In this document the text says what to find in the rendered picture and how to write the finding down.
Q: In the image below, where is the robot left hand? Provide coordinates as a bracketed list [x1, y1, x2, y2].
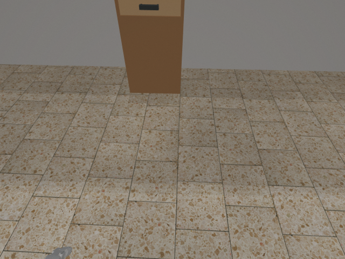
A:
[44, 247, 72, 259]

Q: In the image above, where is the handle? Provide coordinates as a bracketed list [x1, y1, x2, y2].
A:
[139, 4, 159, 10]

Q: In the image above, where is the drawer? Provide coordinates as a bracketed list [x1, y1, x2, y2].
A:
[118, 0, 181, 16]

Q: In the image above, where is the cabinet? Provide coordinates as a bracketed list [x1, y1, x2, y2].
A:
[114, 0, 185, 94]

